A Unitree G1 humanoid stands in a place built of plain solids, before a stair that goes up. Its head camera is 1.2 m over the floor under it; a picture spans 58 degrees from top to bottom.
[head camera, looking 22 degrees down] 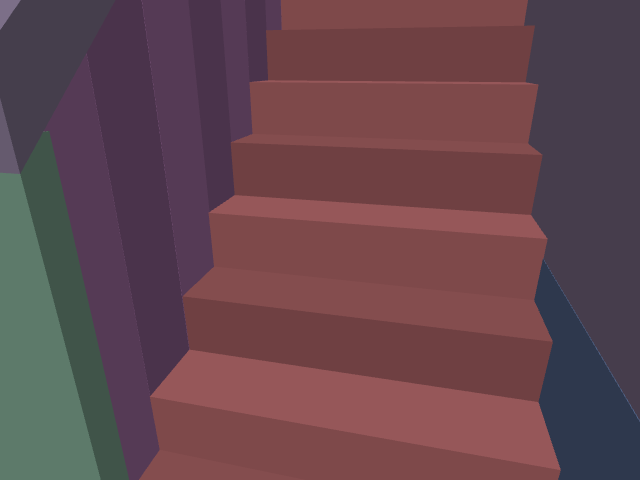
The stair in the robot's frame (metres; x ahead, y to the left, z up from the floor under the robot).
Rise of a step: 0.19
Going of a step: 0.21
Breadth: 1.00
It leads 13 degrees to the right of straight ahead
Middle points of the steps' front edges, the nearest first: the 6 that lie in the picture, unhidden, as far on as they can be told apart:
0.80 -0.04 0.38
1.00 -0.08 0.57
1.21 -0.13 0.76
1.41 -0.18 0.95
1.61 -0.22 1.14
1.82 -0.27 1.33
